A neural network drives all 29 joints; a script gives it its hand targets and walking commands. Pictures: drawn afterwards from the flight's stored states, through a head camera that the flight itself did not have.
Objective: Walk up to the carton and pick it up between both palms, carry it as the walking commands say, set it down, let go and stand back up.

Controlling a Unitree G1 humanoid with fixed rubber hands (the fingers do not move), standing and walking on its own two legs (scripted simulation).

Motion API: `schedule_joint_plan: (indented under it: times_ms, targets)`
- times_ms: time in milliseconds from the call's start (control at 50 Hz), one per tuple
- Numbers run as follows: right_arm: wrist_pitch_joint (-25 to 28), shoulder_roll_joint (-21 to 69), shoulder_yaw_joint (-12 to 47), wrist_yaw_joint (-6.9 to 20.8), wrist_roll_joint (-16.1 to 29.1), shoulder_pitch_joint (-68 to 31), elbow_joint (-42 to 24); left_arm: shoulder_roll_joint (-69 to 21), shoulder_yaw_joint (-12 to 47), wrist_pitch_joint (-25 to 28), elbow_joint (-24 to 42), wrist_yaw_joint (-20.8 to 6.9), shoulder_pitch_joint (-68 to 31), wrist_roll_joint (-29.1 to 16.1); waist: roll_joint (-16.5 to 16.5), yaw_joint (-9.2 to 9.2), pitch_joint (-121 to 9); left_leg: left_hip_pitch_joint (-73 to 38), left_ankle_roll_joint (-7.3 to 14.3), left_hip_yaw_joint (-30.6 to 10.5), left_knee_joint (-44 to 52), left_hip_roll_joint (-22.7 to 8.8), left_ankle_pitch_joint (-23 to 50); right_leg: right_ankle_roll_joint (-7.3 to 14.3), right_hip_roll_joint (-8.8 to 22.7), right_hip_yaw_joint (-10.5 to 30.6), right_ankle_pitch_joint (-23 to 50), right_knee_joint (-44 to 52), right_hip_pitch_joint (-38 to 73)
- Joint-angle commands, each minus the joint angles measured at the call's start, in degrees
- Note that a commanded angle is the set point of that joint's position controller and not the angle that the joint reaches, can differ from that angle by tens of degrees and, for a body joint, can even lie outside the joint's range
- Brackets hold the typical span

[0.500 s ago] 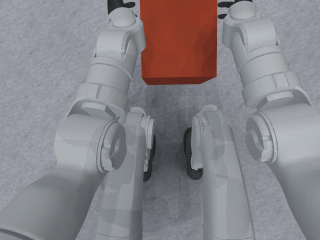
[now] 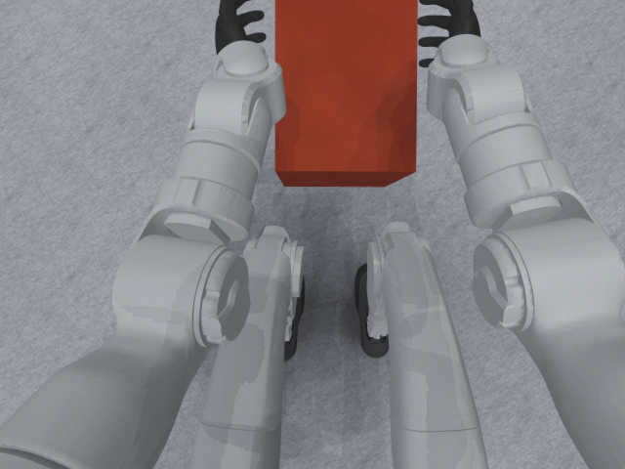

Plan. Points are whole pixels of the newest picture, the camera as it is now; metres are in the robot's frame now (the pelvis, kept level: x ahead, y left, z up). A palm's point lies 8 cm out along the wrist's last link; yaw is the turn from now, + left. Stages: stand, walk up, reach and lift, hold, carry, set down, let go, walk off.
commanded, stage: reach and lift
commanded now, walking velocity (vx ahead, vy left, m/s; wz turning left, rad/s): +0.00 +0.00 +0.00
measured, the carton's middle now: (339, 108) +0.51 -0.01 -0.12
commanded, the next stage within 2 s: none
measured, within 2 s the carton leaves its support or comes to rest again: neither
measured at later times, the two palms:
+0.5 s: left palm (211, 32) +0.50 +0.10 +0.07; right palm (488, 25) +0.50 -0.13 +0.06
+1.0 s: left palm out of the picture +0.48 +0.10 +0.14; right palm out of the picture +0.48 -0.12 +0.13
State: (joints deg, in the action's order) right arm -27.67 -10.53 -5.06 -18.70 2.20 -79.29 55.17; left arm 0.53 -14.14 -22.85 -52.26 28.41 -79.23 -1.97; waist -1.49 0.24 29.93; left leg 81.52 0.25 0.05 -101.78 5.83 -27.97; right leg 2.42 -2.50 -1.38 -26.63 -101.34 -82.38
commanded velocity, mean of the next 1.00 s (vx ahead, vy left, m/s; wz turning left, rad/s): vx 0.00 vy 0.00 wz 0.00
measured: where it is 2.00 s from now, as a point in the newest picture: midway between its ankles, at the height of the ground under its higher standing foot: (329, 328)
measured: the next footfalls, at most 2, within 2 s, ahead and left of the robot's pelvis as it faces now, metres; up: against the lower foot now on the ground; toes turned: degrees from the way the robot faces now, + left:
none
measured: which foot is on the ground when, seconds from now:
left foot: down 0.00-1.00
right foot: down 0.00-1.00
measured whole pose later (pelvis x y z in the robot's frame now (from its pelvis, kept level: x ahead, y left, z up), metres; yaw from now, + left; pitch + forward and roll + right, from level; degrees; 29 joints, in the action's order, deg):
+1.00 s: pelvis +0.01 +0.00 +0.12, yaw +0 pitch -1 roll +0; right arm -28.1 -6.0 -5.5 -18.7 0.1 -66.8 54.8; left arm -3.2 -14.9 -23.5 -52.3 28.4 -67.6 0.4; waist -1.1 0.2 25.9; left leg 52.4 0.3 -2.5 -75.2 6.0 -21.8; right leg 1.8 -2.5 -0.6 -20.8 -74.5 -52.8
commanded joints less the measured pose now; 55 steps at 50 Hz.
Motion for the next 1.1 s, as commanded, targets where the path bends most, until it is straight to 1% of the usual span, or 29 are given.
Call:
schedule_joint_plan:
  times_ms: [0,80,120,140,160,180,200,300,340,360,380,440,460,520,540,600,620,660,760,780,800,860,880,900,940,960,1000,1020,1080]
  targets:
    - [6.25,77.98,13.27,24.3,11.24,-45.03,-26.07,-70.92,18.18,0.68,17.58,-31.92,-41.56,-4.35,5.19,0.66,-134.9,-32.98,1.87,-2.7,19.0,4.59,7.6,-2.09,-6.66,7.9,7.74,20.91,45.11]
    - [6.34,78.22,13.18,24.29,10.92,-43.81,-25.06,-70.91,17.55,0.81,16.27,-31.96,-40.14,-4.1,5.4,0.63,-132.0,-34.01,1.95,-2.95,20.79,4.39,7.07,-2.25,-6.4,8.2,6.72,22.88,45.44]
    - [6.3,78.18,13.21,24.22,10.97,-43.5,-25.9,-70.79,17.51,0.71,16.3,-31.95,-39.51,-3.83,5.66,0.68,-133.11,-35.4,1.9,-2.95,21.47,4.38,7.68,-2.3,-6.26,8.71,6.99,24.11,47.67]
    - [6.33,78.07,13.01,24.24,10.52,-43.14,-25.36,-70.8,17.46,0.73,15.82,-31.95,-39.0,-3.61,5.59,0.61,-132.01,-35.56,1.88,-3.25,22.06,4.34,7.46,-2.3,-6.28,8.22,7.01,24.14,46.74]
    - [6.25,78.61,13.04,24.3,10.59,-42.59,-25.02,-70.96,17.43,0.77,16.22,-31.97,-39.12,-3.58,5.47,0.81,-132.24,-36.13,1.9,-3.21,22.57,4.3,7.37,-2.27,-6.18,8.62,6.58,25.01,47.73]
    - [6.37,78.31,12.99,24.24,10.67,-43.05,-25.76,-70.97,17.41,0.79,16.47,-31.94,-39.25,-3.8,5.45,0.41,-132.29,-37.11,1.91,-3.43,23.01,4.27,7.52,-2.33,-6.02,8.83,6.58,25.54,48.19]
    - [6.23,78.69,13.07,24.26,10.6,-42.7,-25.2,-70.76,17.02,0.67,15.93,-31.96,-38.53,-3.43,5.6,0.81,-131.48,-37.22,2.03,-3.54,23.63,4.25,6.98,-2.46,-5.99,8.69,5.97,25.9,48.09]
    - [6.01,78.98,12.93,24.24,10.48,-41.29,-25.16,-71.01,17.16,0.54,16.47,-32.01,-37.81,-3.61,5.54,0.48,-131.22,-39.66,1.99,-3.9,25.87,4.12,7.21,-2.49,-5.64,9.36,5.54,28.75,50.54]
    - [6.12,78.9,12.74,24.28,10.33,-41.0,-24.72,-70.73,16.94,0.7,15.9,-32.06,-37.62,-3.34,5.65,0.59,-129.89,-40.2,2.05,-4.06,26.74,3.95,6.64,-2.45,-5.44,9.68,4.46,29.93,50.49]
    - [6.17,78.85,13.17,24.29,10.67,-41.77,-25.94,-71.12,16.76,0.57,15.99,-32.02,-37.08,-3.24,5.31,1.09,-131.0,-41.53,2.06,-4.11,27.41,4.01,7.11,-2.52,-5.41,9.62,4.92,30.29,51.5]
    - [6.13,78.82,13.4,24.26,10.91,-41.74,-26.42,-71.15,17.11,0.55,16.82,-31.93,-37.39,-3.57,5.62,0.72,-131.78,-42.64,1.98,-4.29,27.91,4.01,7.46,-2.65,-5.41,9.44,5.46,30.69,52.32]
    - [5.95,79.03,13.21,24.03,10.54,-41.16,-26.04,-71.22,16.53,0.36,15.74,-32.01,-36.73,-3.43,5.92,0.41,-130.32,-43.2,2.12,-4.55,29.27,3.95,6.54,-2.81,-4.93,10.27,3.51,32.84,53.75]
    - [5.88,78.87,13.14,24.08,10.54,-40.81,-25.57,-70.86,16.08,0.41,15.23,-32.05,-36.32,-3.25,5.94,0.77,-129.24,-43.25,2.14,-4.5,29.68,3.79,6.41,-2.86,-4.81,10.44,3.06,33.4,53.55]
    - [5.73,79.69,12.76,24.22,10.17,-39.24,-24.02,-70.8,15.99,0.38,15.17,-32.09,-35.85,-3.14,5.71,0.55,-127.84,-45.37,2.19,-4.91,31.54,3.58,6.19,-2.92,-4.53,10.14,2.87,34.83,53.49]
    - [5.8,79.72,12.99,24.19,10.15,-39.49,-25.1,-71.1,15.86,0.31,15.0,-32.1,-35.3,-2.79,5.74,0.88,-128.82,-46.13,2.16,-4.7,31.87,3.66,6.62,-2.87,-4.47,10.54,2.75,35.86,54.89]
    - [5.76,79.78,12.88,24.1,10.16,-38.73,-25.36,-70.97,15.92,0.13,14.43,-32.19,-34.05,-2.65,5.46,0.62,-127.89,-47.71,2.18,-5.12,33.33,3.53,6.34,-2.87,-4.17,10.52,2.17,37.46,55.47]
    - [5.76,79.69,13.18,24.07,10.29,-38.79,-25.61,-71.47,15.92,0.1,14.64,-32.2,-33.78,-2.72,5.54,0.77,-128.19,-48.47,2.12,-5.17,33.91,3.51,7.08,-2.97,-4.06,10.63,2.59,38.0,56.36]
    - [5.76,79.87,12.84,24.06,9.97,-37.46,-25.31,-71.27,16.25,0.16,14.97,-32.18,-33.6,-2.74,5.05,0.29,-127.72,-50.27,2.03,-5.35,35.05,3.41,7.44,-2.9,-3.95,10.36,3.29,39.01,56.68]
    - [6.0,80.27,13.49,23.97,9.96,-36.62,-26.21,-71.64,16.18,0.17,14.56,-32.16,-31.78,-2.55,5.15,0.47,-127.04,-53.93,2.01,-5.79,37.83,3.2,8.72,-3.06,-3.57,10.04,4.27,41.61,58.81]
    - [6.03,80.11,13.28,24.0,9.57,-36.39,-25.47,-71.85,16.25,0.2,14.03,-32.23,-31.6,-2.46,5.22,0.16,-125.63,-53.78,1.93,-5.89,38.35,3.06,8.73,-3.02,-3.51,9.94,4.19,42.18,58.31]
    - [5.99,80.39,13.46,24.0,9.58,-35.54,-25.68,-71.77,16.55,0.3,15.14,-32.13,-31.8,-2.52,4.97,0.31,-126.7,-55.09,1.89,-5.88,38.66,3.06,9.56,-2.97,-3.46,10.05,4.97,42.68,59.37]
    - [6.14,80.39,13.81,23.93,9.42,-34.9,-25.86,-72.17,16.4,0.23,13.45,-32.21,-30.04,-2.18,5.13,0.38,-124.56,-56.15,1.94,-6.23,40.27,2.81,9.44,-2.95,-3.14,10.02,4.47,44.24,59.93]
    - [6.26,80.14,13.53,24.0,9.06,-34.69,-26.21,-72.95,16.82,0.15,13.72,-32.12,-29.47,-2.25,4.74,0.05,-124.96,-57.63,1.77,-6.55,40.97,2.73,10.12,-2.78,-3.18,9.35,5.67,44.3,59.87]
    - [6.33,80.66,13.71,23.93,9.35,-34.52,-26.53,-72.44,16.76,0.22,13.96,-32.1,-29.71,-2.26,4.58,0.33,-124.8,-58.26,1.84,-6.4,41.37,2.78,10.53,-2.85,-3.11,9.52,5.96,44.95,60.58]
    - [6.23,81.08,12.99,24.09,8.64,-33.4,-24.19,-72.53,15.87,0.25,12.0,-32.09,-28.62,-1.58,5.08,0.27,-120.46,-57.69,1.94,-6.61,42.51,2.46,9.22,-2.91,-2.85,9.37,4.52,45.88,59.47]
    - [6.18,81.53,12.54,23.95,8.3,-32.22,-24.32,-72.89,15.58,0.19,12.0,-32.04,-27.92,-1.24,4.62,0.44,-120.41,-58.6,1.95,-6.31,43.08,2.59,10.32,-2.86,-2.72,9.63,5.47,46.68,61.21]
    - [6.27,82.01,11.27,24.21,7.14,-30.78,-21.95,-73.77,14.06,0.1,8.48,-32.22,-25.26,0.0,4.39,0.58,-114.59,-57.65,2.09,-6.41,44.43,2.31,9.22,-2.67,-2.46,9.57,4.47,47.84,59.69]
    - [6.28,82.48,10.6,24.3,6.66,-30.09,-21.31,-73.69,13.16,0.11,7.35,-32.34,-23.98,0.73,5.02,0.64,-112.28,-57.46,2.32,-6.47,45.08,2.29,9.0,-2.79,-2.47,9.39,4.12,48.52,59.8]
    - [6.16,83.19,7.49,24.58,4.1,-26.63,-17.38,-74.66,10.69,0.1,4.24,-32.66,-21.13,3.01,4.59,0.07,-103.21,-56.9,2.51,-6.66,47.39,1.91,7.35,-2.56,-2.0,9.93,2.18,51.06,59.4]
